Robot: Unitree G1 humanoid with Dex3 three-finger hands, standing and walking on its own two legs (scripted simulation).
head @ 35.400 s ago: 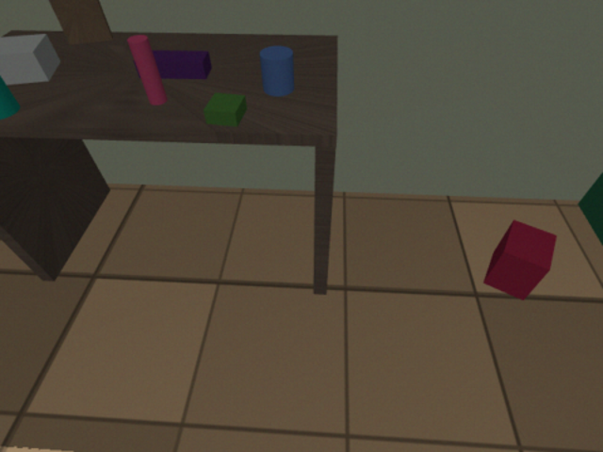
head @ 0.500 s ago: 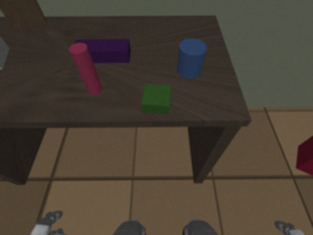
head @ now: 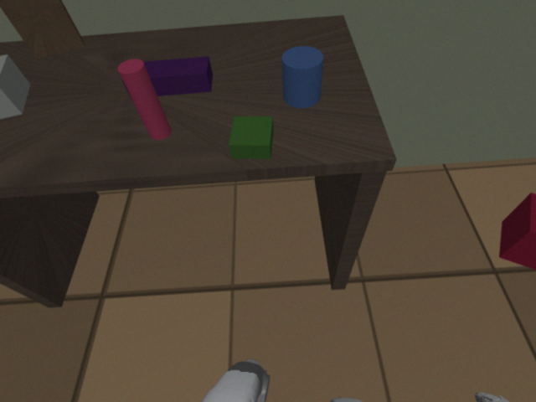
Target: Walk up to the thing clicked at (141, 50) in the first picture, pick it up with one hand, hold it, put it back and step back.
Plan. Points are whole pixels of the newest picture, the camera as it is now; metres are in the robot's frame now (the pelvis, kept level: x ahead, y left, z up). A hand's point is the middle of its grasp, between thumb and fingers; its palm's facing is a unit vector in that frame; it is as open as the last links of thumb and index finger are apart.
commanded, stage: step back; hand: left
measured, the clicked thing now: (147, 102) +0.61 +0.28 +0.07
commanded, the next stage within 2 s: none
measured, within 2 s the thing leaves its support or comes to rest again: neither
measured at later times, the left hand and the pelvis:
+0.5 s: hand out of the picture -0.05 +0.28 -0.15, palm faces +0.02 -0.93 -0.38, open 7.3 cm; pelvis -0.14 +0.01 +0.00, yaw +1 degrees
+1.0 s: hand out of the picture -0.19 +0.27 -0.15, palm faces +0.07 -0.91 -0.41, open 7.3 cm; pelvis -0.31 -0.01 -0.01, yaw +5 degrees
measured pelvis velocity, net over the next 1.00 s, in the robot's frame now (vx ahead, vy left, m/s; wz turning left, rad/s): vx -0.31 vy -0.01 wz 0.08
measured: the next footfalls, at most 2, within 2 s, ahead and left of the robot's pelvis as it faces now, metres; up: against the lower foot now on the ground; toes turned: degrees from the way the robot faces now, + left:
left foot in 0.20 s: -0.05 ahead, +0.11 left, +0.00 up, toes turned +2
right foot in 0.60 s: -0.17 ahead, -0.14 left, +0.00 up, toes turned +1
